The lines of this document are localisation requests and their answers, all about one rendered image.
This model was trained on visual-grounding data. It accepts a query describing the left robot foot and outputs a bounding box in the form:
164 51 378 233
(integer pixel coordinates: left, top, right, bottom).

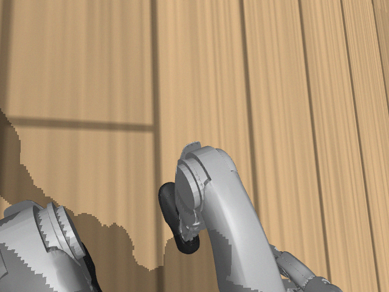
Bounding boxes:
82 242 102 292

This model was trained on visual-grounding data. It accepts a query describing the right robot foot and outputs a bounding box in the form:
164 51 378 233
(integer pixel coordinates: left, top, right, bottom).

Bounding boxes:
158 182 200 254

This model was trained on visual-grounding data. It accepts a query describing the right robot arm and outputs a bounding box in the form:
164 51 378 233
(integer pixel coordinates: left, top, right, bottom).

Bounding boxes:
304 276 343 292

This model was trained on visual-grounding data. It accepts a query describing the right robot hand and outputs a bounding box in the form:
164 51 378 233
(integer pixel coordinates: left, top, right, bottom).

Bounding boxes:
270 244 316 292

